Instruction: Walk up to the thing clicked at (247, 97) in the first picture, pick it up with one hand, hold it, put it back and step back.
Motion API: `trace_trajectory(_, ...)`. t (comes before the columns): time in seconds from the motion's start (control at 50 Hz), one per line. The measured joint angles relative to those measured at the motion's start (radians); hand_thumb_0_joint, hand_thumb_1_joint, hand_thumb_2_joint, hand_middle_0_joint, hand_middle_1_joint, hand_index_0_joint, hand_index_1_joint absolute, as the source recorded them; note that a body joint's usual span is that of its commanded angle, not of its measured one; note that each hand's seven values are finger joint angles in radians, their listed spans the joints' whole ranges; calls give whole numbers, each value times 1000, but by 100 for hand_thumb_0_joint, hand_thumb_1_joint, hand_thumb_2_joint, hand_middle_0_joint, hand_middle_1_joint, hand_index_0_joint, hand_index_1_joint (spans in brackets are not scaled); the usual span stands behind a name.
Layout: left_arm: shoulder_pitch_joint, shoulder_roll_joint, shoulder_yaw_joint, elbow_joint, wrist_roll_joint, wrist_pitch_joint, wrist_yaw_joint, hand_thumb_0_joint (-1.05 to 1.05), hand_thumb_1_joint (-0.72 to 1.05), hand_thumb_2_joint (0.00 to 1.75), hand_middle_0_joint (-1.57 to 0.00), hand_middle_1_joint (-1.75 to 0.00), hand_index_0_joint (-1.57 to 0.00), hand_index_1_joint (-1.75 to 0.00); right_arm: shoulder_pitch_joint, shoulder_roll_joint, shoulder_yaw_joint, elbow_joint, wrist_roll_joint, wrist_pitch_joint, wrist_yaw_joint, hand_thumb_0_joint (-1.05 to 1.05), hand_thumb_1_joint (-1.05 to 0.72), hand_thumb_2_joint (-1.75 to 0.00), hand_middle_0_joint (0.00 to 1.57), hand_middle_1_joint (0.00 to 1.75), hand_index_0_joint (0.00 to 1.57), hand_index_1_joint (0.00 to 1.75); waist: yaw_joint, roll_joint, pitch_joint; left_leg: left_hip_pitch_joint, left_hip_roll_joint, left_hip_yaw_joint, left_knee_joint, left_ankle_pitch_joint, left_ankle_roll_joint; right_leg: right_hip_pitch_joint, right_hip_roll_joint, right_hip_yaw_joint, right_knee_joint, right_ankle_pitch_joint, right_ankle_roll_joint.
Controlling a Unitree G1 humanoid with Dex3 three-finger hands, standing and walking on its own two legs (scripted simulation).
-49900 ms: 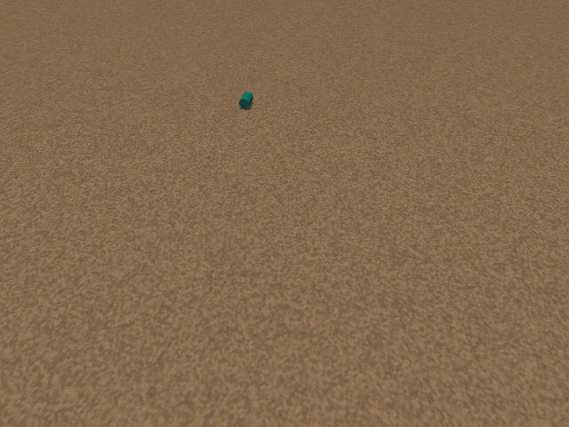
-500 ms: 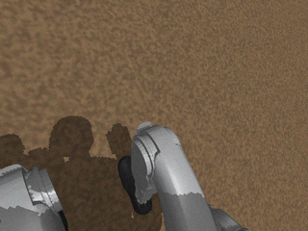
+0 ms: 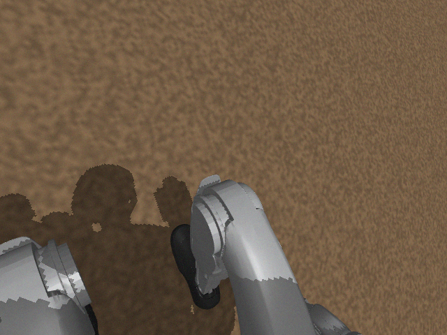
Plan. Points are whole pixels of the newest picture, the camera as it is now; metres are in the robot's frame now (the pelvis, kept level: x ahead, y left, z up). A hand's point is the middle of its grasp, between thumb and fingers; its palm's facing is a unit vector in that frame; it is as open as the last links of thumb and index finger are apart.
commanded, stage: withdraw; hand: left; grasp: from above
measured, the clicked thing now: out of the picture +0.47 +0.35 -0.27
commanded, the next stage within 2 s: home in 1.02 s
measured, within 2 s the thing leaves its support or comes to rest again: neither
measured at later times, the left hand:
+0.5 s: hand out of the picture +0.46 +0.37 -0.11, palm faces -0.34 -0.06 -0.94, open 13.8 cm
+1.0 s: hand out of the picture +0.44 +0.34 -0.12, palm faces -0.45 -0.08 -0.89, open 13.7 cm
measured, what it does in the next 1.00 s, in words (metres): stands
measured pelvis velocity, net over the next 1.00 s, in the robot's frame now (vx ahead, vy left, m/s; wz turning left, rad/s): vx -0.01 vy -0.01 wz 0.10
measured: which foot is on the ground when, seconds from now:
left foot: down 0.00-1.00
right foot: down 0.00-1.00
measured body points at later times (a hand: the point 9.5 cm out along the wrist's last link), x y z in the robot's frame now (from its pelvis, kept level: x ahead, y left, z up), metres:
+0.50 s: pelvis +0.01 +0.00 +0.03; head +0.23 +0.10 +0.41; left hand +0.48 +0.37 -0.05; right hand +0.09 -0.26 -0.06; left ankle +0.06 +0.13 -0.27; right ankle +0.12 -0.12 -0.27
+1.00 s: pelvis -0.01 -0.01 +0.03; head +0.22 +0.10 +0.40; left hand +0.46 +0.35 -0.07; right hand +0.06 -0.29 -0.05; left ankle +0.06 +0.13 -0.27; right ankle +0.12 -0.12 -0.27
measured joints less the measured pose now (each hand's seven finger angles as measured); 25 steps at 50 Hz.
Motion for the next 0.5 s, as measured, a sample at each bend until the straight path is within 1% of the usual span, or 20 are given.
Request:
trace_trajectory(0.1,-1,5,7,10,8,2,16,0,-40,95,-19,-89,-18,-90,0,-2,0,-2,-2,-2,-1,0,-89,-90,21,30,20,30,-5,-1,-1,1,0,-2,2,1,1,1,1,-1,0,2,2)
trace_trajectory(0.16,-5,6,9,0,9,9,15,0,-42,96,-17,-91,-16,-92,2,-5,-4,-4,1,-7,-3,0,-89,-90,21,30,20,30,-4,2,0,-2,1,1,1,4,3,-2,2,0,0,4,1)
trace_trajectory(0.24,6,-5,31,-66,12,23,7,0,-43,95,-16,-93,-16,-93,12,-3,-19,-3,3,-8,1,0,-90,-90,21,30,20,30,5,10,-13,-7,1,6,-4,4,3,-7,0,4,-3,2,-3)
trace_trajectory(0.28,20,-25,34,-122,0,36,-6,0,-44,95,-16,-94,-15,-94,25,1,-34,2,8,-6,5,0,-90,-90,21,30,20,30,16,21,-33,-9,0,9,-10,1,0,-10,-3,6,-4,-2,-7)
trace_trajectory(0.3,32,-37,36,-156,-6,44,-16,0,-44,95,-16,-94,-15,-94,30,4,-43,5,12,-3,7,0,-90,-90,21,30,20,30,22,28,-46,-10,-1,11,-13,-1,-1,-12,-5,7,-6,-5,-8)
trace_trajectory(0.34,58,-70,26,-226,-24,65,-39,0,-45,96,-15,-94,-15,-94,43,11,-64,14,25,9,12,0,-90,-90,21,30,20,30,39,49,-83,-11,-2,16,-24,-5,-2,-15,-8,10,-11,-13,-10)
trace_trajectory(0.4,90,-125,0,-300,-54,103,-85,0,-46,96,-14,-95,-14,-95,52,22,-100,31,50,37,18,0,-91,-91,21,30,20,30,69,88,-148,-11,-3,31,-48,-11,0,-17,-15,21,-24,-27,-10)
trace_trajectory(0.44,106,-156,-21,-336,-80,129,-131,0,-47,97,-14,-95,-13,-95,50,28,-124,35,69,59,18,0,-91,-91,21,30,20,30,89,114,-182,-2,-3,47,-70,-11,4,-9,-20,32,-36,-33,-10)
trace_trajectory(0.5,128,-197,-52,-399,-118,158,-216,0,-47,97,-14,-95,-13,-95,43,34,-159,25,99,94,10,0,-91,-91,20,30,20,30,120,146,-212,27,-2,75,-113,-4,10,15,-27,52,-64,-37,-13)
